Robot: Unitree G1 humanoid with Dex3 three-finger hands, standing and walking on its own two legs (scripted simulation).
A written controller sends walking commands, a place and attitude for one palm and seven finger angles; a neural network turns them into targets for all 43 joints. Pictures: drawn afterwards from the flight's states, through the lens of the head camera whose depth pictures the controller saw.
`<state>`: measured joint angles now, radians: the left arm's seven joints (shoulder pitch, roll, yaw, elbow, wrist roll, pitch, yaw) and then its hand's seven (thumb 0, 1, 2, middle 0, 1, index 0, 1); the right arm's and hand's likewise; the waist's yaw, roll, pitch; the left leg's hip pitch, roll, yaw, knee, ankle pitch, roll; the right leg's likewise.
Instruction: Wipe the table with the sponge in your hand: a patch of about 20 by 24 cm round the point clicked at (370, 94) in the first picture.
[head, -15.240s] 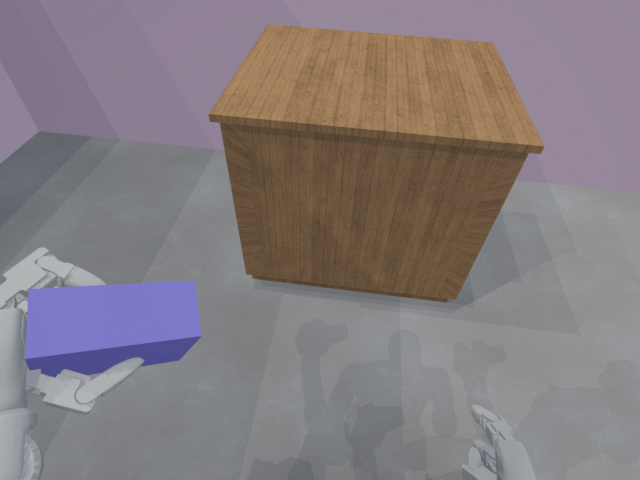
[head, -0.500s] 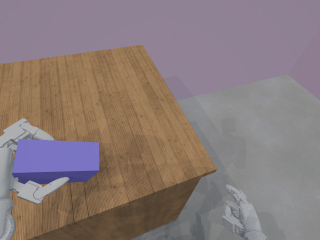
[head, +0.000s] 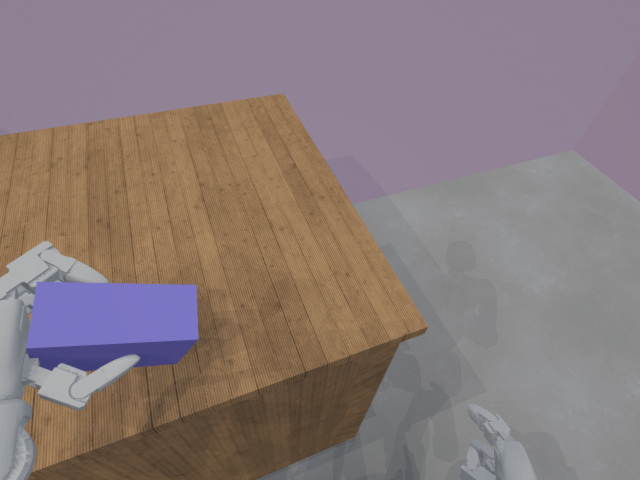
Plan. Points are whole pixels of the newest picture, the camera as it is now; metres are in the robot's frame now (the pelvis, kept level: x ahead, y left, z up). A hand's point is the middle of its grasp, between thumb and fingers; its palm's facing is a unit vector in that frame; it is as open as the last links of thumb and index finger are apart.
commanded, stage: come to a stop and stand still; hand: left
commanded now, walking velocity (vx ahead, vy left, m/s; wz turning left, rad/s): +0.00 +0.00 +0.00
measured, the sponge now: (142, 328) +0.24 +0.21 +0.11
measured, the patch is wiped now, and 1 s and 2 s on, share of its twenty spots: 0.00 0.00 0.00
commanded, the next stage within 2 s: look again from close up in 1.62 s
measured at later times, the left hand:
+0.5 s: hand (58, 281) +0.24 +0.26 +0.18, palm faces +0.44 -0.77 -0.45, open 10.0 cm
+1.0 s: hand (45, 331) +0.20 +0.26 +0.16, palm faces +0.44 -0.80 -0.41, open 10.0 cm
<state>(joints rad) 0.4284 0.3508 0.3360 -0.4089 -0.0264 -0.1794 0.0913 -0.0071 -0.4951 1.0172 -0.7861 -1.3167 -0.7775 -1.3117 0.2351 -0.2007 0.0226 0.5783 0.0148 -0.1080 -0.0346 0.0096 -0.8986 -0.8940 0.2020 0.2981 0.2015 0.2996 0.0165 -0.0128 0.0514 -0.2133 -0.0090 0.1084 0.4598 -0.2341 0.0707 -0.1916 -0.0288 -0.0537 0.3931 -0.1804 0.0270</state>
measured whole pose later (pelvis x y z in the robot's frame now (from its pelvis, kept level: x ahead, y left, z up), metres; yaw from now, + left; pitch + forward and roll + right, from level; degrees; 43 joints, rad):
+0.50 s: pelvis +0.02 -0.01 -0.01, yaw +1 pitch +3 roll +0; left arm 0.37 0.46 0.44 -0.40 -0.06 -0.28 0.11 -0.01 -0.49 1.02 -0.79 -1.32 -0.78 -1.31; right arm 0.26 -0.23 0.03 0.57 0.01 -0.18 0.03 0.01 -0.90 -0.89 0.20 0.30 0.20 0.30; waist 0.03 -0.01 0.03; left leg -0.29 -0.02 0.09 0.52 -0.27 0.06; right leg -0.29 -0.01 -0.01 0.51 -0.26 0.01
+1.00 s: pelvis +0.01 -0.01 +0.00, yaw +5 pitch +2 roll -1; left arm 0.44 0.44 0.38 -0.44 -0.10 -0.26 0.11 -0.01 -0.49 1.02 -0.78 -1.32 -0.78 -1.31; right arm 0.18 -0.22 -0.01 0.58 0.04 -0.14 0.00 0.01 -0.90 -0.89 0.20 0.30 0.20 0.30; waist 0.04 -0.02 0.04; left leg -0.28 -0.04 0.03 0.49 -0.24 0.05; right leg -0.25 -0.03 -0.07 0.48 -0.25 0.01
